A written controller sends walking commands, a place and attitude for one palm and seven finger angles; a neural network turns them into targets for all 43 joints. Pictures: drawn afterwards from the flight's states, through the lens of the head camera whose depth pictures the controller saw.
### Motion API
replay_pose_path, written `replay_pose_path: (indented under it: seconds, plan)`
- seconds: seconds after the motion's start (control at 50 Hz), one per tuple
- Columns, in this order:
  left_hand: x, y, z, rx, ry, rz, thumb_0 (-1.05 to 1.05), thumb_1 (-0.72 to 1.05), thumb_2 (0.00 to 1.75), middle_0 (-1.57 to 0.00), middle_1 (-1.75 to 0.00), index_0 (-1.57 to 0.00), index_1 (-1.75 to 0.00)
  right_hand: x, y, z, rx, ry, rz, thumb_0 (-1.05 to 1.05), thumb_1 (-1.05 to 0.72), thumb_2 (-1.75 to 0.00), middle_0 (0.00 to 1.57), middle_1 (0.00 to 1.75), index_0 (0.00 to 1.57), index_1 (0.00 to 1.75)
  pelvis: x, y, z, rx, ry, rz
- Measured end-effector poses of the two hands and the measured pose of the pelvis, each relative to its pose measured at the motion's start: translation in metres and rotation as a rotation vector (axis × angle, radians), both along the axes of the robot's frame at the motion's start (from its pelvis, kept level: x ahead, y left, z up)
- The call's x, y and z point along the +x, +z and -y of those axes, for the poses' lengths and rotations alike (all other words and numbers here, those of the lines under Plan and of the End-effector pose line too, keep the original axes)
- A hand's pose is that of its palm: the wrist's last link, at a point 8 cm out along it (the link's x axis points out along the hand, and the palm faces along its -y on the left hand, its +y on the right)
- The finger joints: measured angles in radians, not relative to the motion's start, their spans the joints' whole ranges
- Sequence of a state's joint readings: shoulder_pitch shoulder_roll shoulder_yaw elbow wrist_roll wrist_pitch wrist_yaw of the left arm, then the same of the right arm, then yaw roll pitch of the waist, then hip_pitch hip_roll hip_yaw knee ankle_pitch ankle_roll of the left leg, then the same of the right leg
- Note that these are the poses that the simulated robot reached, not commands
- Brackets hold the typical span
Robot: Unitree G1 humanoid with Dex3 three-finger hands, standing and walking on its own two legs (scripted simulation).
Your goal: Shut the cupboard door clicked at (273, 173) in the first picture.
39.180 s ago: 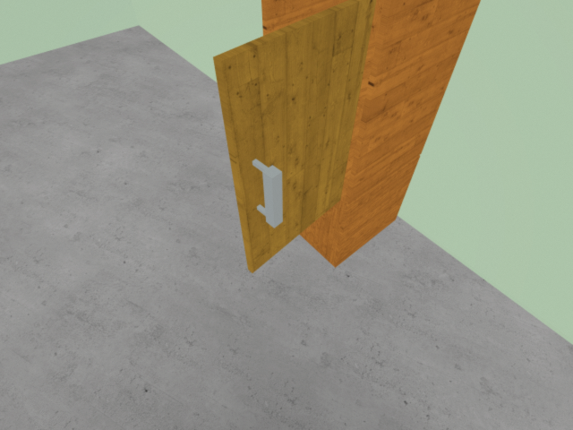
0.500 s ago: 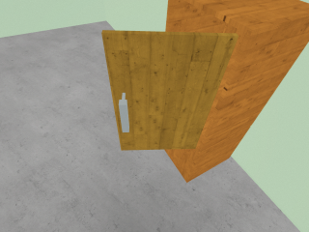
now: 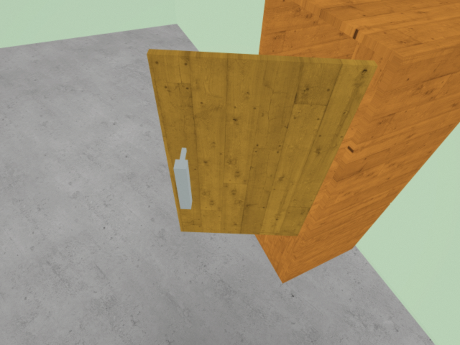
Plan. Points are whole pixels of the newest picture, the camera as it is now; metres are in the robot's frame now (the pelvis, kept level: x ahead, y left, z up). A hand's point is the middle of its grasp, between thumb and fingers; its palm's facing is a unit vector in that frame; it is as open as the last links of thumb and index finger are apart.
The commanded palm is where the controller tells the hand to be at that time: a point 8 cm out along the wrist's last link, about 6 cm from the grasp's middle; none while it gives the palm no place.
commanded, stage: shuffle to correct the standing spot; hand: left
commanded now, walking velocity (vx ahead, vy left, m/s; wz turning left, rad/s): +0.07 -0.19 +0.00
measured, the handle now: (185, 178) +0.47 +0.14 -0.03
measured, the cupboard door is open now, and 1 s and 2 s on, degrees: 64 64 64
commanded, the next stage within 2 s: come to a stop and stand still in 0.30 s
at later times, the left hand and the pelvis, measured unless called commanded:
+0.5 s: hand out of the picture +0.11 +0.13 -0.18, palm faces +0.07 -0.97 -0.23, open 7.3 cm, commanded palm none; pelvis +0.06 -0.06 -0.01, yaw +3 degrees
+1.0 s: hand out of the picture +0.06 +0.13 -0.17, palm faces +0.08 -0.97 -0.24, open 7.3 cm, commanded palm none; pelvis +0.05 -0.06 +0.00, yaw +3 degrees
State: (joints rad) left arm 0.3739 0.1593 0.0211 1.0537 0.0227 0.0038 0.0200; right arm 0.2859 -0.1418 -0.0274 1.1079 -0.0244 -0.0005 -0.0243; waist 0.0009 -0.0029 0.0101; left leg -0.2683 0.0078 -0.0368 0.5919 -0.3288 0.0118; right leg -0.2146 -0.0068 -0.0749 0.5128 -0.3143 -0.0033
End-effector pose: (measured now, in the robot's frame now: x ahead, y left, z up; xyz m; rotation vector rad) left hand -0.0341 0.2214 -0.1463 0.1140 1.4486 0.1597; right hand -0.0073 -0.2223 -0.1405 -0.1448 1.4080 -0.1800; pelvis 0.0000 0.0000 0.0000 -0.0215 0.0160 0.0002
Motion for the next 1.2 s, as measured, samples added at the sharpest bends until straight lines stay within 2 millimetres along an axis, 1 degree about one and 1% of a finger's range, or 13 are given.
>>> replay_pose_path:
  seconds: [0.1,0.16,0.22,0.28,0.34,0.38,0.46,0.54,0.62,0.72,0.9,1.04,1.2]
  plan:
    - [-0.002,-0.012,0.014,-0.038,0.05,-0.044,0.0,0.91,0.9,-0.2,-0.3,-0.2,-0.3,0.036,0.001,0.01,-0.044,0.041,0.017,0.01,-0.91,-0.9,0.19,0.3,0.2,0.3,0.02,-0.006,0.002,-0.008,0.037,0.001]
    - [0.006,-0.015,0.021,-0.061,0.037,-0.074,0.0,0.91,0.9,-0.2,-0.3,-0.2,-0.3,0.054,0.005,0.013,-0.061,0.044,0.054,0.01,-0.91,-0.9,0.19,0.3,0.2,0.3,0.029,-0.005,0.005,0.003,0.021,0.004]
    - [0.03,-0.011,0.025,-0.06,0.016,-0.06,0.0,0.91,0.9,-0.2,-0.3,-0.2,-0.3,0.058,0.009,0.018,-0.067,0.037,0.062,0.01,-0.91,-0.9,0.2,0.3,0.2,0.3,0.036,-0.001,0.013,-0.002,0.02,0.005]
    - [0.066,-0.005,0.028,-0.045,0.01,0.01,0.01,0.91,0.9,-0.2,-0.3,-0.2,-0.3,0.052,0.01,0.027,-0.057,0.031,0.018,0.01,-0.91,-0.9,0.2,0.3,0.2,0.3,0.041,0.003,0.024,-0.007,0.026,0.006]
    - [0.099,0.001,0.027,-0.002,0.003,0.084,0.01,0.92,0.9,-0.2,-0.3,-0.2,-0.3,0.049,0.003,0.043,-0.042,0.021,-0.035,0.01,-0.91,-0.9,0.2,0.3,0.2,0.3,0.049,0.001,0.039,-0.013,0.031,0.01]
    - [0.116,-0.001,0.027,0.034,-0.006,0.137,0.01,0.92,0.9,-0.2,-0.3,-0.2,-0.3,0.05,-0.007,0.059,-0.035,0.01,-0.055,0.01,-0.91,-0.9,0.2,0.3,0.21,0.3,0.056,-0.008,0.052,0.004,0.037,0.011]
    - [0.133,0.0,0.034,0.071,-0.001,0.174,0.0,0.92,0.9,-0.2,-0.3,-0.2,-0.3,0.066,-0.013,0.086,-0.065,0.006,-0.055,0.01,-0.91,-0.9,0.2,0.3,0.2,0.3,0.059,-0.012,0.063,-0.017,0.053,0.022]
    - [0.139,-0.003,0.046,0.056,-0.006,0.184,0.0,0.91,0.9,-0.2,-0.3,-0.2,-0.3,0.093,-0.003,0.094,-0.083,0.028,0.021,0.01,-0.91,-0.9,0.19,0.3,0.2,0.3,0.059,-0.009,0.066,-0.017,0.063,0.025]
    - [0.142,-0.014,0.056,0.004,0.01,0.198,0.0,0.91,0.9,-0.2,-0.3,-0.2,-0.3,0.111,0.002,0.086,-0.08,0.055,0.096,0.01,-0.92,-0.9,0.19,0.3,0.2,0.3,0.06,-0.012,0.064,-0.015,0.065,0.035]
    - [0.138,-0.007,0.058,0.003,0.038,0.199,0.0,0.94,0.9,-0.2,-0.3,-0.2,-0.3,0.125,0.01,0.069,-0.046,0.1,0.113,0.01,-0.93,-0.9,0.19,0.3,0.2,0.3,0.063,-0.002,0.064,0.01,0.058,0.038]
    - [0.1,0.006,0.051,0.062,0.006,0.131,0.0,0.92,0.9,-0.2,-0.3,-0.2,-0.3,0.147,0.007,0.065,0.001,0.119,0.23,0.01,-0.94,-0.9,0.2,0.3,0.2,0.3,0.059,0.0,0.061,0.015,0.059,0.049]
    - [0.076,0.011,0.051,0.077,0.012,0.122,0.0,0.91,0.9,-0.2,-0.3,-0.2,-0.3,0.136,0.006,0.069,0.022,0.128,0.245,0.0,-0.94,-0.9,0.2,0.3,0.2,0.3,0.053,0.001,0.066,0.026,0.056,0.065]
    - [0.061,0.011,0.068,0.04,0.011,0.092,0.0,0.91,0.9,-0.2,-0.3,-0.2,-0.3,0.094,0.005,0.079,0.021,0.113,0.136,0.01,-0.93,-0.9,0.2,0.3,0.2,0.3,0.048,0.004,0.073,0.029,0.055,0.043]
